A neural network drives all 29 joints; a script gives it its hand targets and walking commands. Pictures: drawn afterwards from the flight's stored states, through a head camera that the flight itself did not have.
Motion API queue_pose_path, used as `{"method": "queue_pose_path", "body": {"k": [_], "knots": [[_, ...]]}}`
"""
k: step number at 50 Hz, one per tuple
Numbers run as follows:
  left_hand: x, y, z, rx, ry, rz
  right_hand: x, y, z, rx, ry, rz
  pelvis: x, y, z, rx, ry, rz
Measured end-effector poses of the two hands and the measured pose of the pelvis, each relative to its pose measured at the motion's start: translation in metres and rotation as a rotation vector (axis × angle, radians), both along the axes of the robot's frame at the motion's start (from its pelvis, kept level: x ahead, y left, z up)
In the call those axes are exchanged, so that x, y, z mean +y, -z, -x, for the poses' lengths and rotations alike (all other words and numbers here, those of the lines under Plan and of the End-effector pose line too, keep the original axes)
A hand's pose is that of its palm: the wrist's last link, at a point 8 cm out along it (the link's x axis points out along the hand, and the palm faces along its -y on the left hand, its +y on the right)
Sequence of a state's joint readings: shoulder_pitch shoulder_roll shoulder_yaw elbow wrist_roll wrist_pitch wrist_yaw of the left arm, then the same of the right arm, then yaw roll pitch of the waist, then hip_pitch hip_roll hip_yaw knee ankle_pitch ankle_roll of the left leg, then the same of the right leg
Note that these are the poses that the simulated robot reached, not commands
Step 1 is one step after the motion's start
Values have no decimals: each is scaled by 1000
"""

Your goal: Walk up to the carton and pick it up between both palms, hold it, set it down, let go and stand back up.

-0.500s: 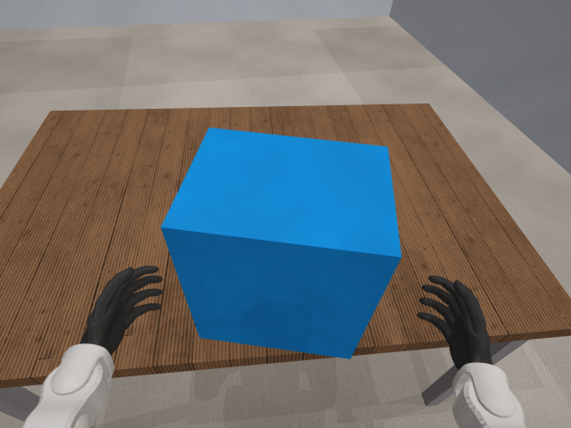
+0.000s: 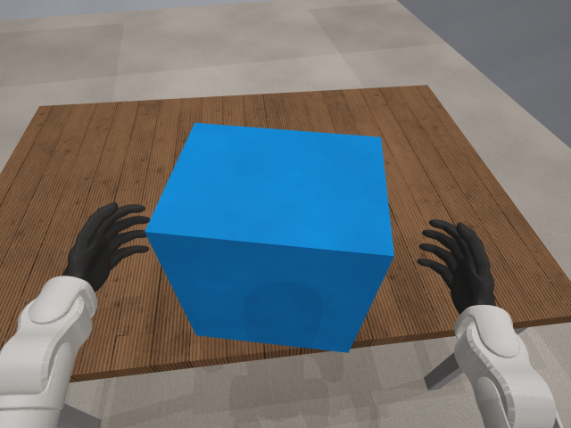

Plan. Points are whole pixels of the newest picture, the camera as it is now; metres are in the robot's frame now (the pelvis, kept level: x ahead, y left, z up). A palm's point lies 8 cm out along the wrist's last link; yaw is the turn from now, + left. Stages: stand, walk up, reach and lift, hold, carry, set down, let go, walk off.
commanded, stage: reach and lift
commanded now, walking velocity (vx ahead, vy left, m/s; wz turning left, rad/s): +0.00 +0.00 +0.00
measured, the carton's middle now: (278, 247) +0.37 +0.03 +0.03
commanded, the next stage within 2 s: none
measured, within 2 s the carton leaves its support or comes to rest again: neither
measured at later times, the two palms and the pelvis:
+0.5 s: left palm (101, 193) +0.35 +0.25 +0.16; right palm (499, 241) +0.31 -0.23 +0.14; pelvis -0.02 +0.00 +0.00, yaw -1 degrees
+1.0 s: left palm (92, 124) +0.40 +0.25 +0.22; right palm (503, 163) +0.38 -0.24 +0.20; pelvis -0.01 +0.00 +0.00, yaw +1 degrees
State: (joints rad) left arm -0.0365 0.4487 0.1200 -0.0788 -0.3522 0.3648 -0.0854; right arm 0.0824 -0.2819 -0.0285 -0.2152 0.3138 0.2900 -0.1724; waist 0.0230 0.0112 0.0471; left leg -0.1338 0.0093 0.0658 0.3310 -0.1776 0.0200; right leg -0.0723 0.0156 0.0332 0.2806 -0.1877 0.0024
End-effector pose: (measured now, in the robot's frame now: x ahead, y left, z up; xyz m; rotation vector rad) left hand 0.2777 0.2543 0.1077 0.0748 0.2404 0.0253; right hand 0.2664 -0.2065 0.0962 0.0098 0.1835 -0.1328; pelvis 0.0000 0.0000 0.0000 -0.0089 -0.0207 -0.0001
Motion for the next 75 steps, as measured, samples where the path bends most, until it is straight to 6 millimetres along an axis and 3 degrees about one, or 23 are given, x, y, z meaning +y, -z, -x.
{"method": "queue_pose_path", "body": {"k": [7, 14, 18, 27, 36, 46, 61, 68, 75], "knots": [[-11, -1, -31, 37, 11, 46, -9, -3, -11, 80, 22, 17, -1, 0, 7, 16, 9, -4], [-22, -37, -58, -37, 35, 25, -19, -37, -28, -20, 47, 6, 3, 1, 9, 32, 27, 1], [-19, -50, -64, -35, 23, 15, -22, -46, -34, -27, 42, 1, 4, 1, 11, 18, 27, 3], [-7, -58, -76, 4, -30, 36, -28, -52, -45, 25, 26, -7, 3, 1, 21, 27, 20, -2], [-7, -92, -106, -39, -24, 47, -22, -90, -86, -11, 11, -12, 2, 2, 21, 76, 10, -2], [1, -113, -122, -40, -31, 30, -27, -99, -110, 21, 25, -28, 2, 0, 8, 59, -8, 8], [-23, -111, -140, 2, 6, 24, -35, -114, -122, 16, 16, -25, -4, 0, 14, 87, -10, 10], [-17, -84, -140, 33, -23, 37, -31, -84, -119, 79, 25, -8, -7, 0, 18, 94, -10, 6], [-5, -57, -132, 28, -50, 25, -11, -54, -114, 84, 8, -5, -6, 1, 21, 117, -19, 7]]}}
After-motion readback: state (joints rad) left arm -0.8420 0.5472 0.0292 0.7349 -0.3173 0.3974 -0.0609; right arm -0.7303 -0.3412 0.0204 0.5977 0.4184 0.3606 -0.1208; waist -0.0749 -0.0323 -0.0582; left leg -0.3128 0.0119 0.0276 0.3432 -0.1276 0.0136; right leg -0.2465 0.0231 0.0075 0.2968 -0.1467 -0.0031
